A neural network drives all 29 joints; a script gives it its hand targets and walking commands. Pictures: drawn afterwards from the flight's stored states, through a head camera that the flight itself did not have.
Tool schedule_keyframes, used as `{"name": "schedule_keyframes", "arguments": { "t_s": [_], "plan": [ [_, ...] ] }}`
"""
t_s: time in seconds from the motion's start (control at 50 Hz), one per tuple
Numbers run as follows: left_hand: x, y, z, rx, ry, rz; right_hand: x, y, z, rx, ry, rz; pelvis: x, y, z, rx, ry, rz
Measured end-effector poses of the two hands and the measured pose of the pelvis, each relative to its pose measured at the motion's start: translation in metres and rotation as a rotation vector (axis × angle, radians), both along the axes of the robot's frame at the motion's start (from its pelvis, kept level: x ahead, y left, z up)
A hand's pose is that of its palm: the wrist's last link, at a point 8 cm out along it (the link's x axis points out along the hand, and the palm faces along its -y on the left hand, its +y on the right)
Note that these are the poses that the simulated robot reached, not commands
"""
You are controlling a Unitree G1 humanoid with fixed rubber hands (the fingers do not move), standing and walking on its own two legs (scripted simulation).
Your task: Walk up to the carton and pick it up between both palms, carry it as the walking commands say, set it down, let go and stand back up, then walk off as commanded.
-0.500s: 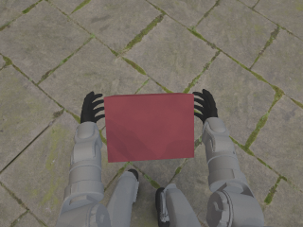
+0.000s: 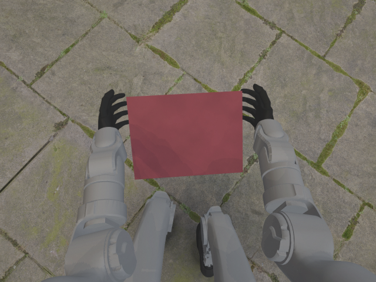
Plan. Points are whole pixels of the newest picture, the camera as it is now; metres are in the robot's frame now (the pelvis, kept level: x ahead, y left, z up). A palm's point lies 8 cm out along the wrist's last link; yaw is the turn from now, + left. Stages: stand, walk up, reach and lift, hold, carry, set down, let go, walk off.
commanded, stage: set down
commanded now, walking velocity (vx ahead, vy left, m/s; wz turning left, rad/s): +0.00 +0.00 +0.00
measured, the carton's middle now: (185, 129) +0.44 +0.05 -0.19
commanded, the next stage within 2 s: none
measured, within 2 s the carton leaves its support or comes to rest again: neither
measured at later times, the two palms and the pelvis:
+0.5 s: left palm (118, 131) +0.40 +0.21 -0.16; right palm (247, 121) +0.47 -0.11 -0.16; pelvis -0.03 -0.01 -0.07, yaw +0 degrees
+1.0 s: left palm (125, 130) +0.43 +0.22 -0.25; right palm (237, 121) +0.50 -0.10 -0.25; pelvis -0.04 -0.01 -0.14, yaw -2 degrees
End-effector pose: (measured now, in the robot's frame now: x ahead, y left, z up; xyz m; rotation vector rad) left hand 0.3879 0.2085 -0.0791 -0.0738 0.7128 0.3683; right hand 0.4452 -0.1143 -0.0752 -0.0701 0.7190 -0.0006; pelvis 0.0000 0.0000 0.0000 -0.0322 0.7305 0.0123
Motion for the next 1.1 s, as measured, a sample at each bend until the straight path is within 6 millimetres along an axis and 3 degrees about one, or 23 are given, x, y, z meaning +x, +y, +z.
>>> {"name": "schedule_keyframes", "arguments": {
  "t_s": [0.44,1.1],
  "plan": [
    [0.013,0.004,-0.071,0.018,0.003,0.005,0.021,0.007,-0.076,-0.029,-0.008,0.01,-0.025,-0.015,-0.066,0.014,0.043,-0.016],
    [0.046,0.011,-0.189,0.013,0.013,-0.006,0.055,0.012,-0.19,-0.055,0.002,0.035,-0.045,-0.005,-0.153,0.008,0.073,-0.041]
  ]
}}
